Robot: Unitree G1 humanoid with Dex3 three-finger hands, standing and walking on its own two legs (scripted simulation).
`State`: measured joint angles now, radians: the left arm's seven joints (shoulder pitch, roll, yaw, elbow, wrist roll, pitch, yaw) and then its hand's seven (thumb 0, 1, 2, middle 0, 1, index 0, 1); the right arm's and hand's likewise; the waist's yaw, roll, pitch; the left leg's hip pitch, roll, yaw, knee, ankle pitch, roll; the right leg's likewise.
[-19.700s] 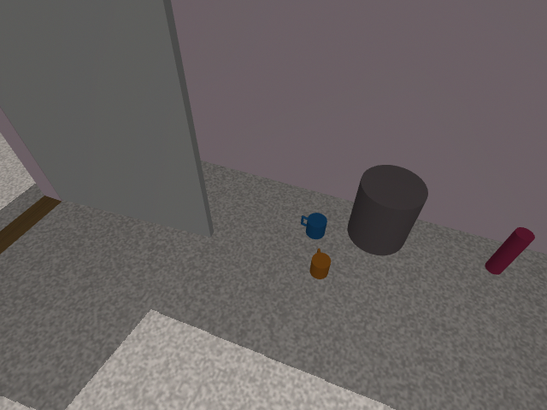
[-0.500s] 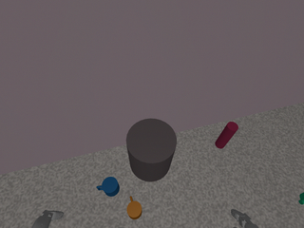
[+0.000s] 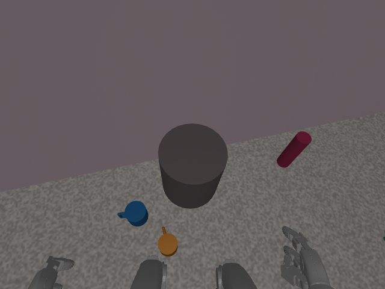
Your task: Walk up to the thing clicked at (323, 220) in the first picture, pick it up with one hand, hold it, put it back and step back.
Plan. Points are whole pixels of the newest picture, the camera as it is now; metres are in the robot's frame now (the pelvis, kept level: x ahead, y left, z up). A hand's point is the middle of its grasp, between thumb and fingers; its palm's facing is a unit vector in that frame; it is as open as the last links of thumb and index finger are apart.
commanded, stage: rise first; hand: left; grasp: from above
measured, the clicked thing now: (133, 214) +0.43 +0.25 -0.62
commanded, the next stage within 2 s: approach in 1.82 s
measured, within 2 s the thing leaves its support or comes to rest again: neither
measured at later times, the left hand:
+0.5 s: hand (95, 249) +0.25 +0.29 -0.33, palm faces -0.42 -0.40 -0.81, open 14.0 cm
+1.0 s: hand (106, 230) +0.33 +0.30 -0.43, palm faces -0.46 -0.11 -0.88, open 14.1 cm
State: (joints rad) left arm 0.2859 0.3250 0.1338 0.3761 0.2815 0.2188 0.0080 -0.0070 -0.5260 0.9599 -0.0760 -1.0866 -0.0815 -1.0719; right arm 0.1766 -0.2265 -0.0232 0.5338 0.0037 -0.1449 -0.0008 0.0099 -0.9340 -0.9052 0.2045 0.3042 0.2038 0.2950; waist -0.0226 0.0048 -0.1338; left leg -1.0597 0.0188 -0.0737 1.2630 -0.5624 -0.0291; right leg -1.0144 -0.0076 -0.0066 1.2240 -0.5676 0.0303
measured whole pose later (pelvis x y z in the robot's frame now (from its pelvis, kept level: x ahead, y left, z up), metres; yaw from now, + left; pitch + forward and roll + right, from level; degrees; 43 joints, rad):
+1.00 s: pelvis -0.09 +0.01 -0.28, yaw -5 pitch +32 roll -7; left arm -0.68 0.68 0.13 1.18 1.14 -0.27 0.28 0.00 -0.53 1.04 -0.09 -1.00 -0.08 -1.00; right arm 0.16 -0.28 -0.02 0.77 -0.07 -0.06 0.10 0.01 -0.89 -0.89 0.20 0.30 0.20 0.29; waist -0.11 -0.01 -0.11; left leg -2.17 -0.02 -0.15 2.25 -0.65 -0.04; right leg -2.09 0.03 -0.02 2.18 -0.66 0.05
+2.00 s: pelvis -0.07 +0.01 -0.32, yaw -7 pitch +34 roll -8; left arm -0.86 0.75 0.13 1.39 1.26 -0.25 0.41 0.00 -0.55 1.03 -0.08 -1.03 -0.07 -1.03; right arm 0.12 -0.26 0.04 0.76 -0.14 -0.04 0.14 0.00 -0.91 -0.90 0.20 0.30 0.20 0.29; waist -0.20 -0.02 -0.06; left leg -2.29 -0.02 -0.17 2.38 -0.70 -0.04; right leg -2.21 0.04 -0.03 2.30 -0.70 0.07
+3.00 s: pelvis -0.08 +0.01 -0.33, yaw -8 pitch +33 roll -10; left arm -1.03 0.76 0.03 1.52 1.29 -0.21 0.45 0.00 -0.54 1.02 -0.09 -1.04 -0.08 -1.03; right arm 0.07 -0.29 0.09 0.71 -0.14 -0.04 0.13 0.00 -0.91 -0.89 0.20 0.30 0.20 0.29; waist -0.26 -0.04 -0.06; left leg -2.33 -0.03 -0.18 2.41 -0.67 -0.04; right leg -2.23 0.04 -0.04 2.31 -0.68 0.05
